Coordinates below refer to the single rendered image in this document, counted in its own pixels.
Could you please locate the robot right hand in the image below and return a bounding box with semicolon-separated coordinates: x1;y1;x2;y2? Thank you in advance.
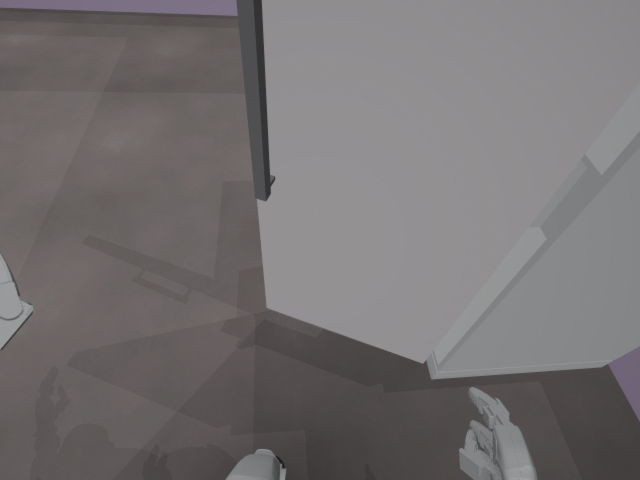
459;387;538;480

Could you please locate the left robot thigh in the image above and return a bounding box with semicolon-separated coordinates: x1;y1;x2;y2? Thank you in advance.
225;454;287;480

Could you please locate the fridge door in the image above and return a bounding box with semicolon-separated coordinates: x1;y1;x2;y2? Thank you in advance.
257;0;640;364

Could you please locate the robot left hand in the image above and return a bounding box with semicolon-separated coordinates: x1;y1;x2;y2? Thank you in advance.
0;252;33;351

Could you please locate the handle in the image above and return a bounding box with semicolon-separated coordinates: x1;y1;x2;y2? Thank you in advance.
236;0;275;201

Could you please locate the robot left shin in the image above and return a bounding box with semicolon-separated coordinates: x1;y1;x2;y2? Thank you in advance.
254;449;279;462

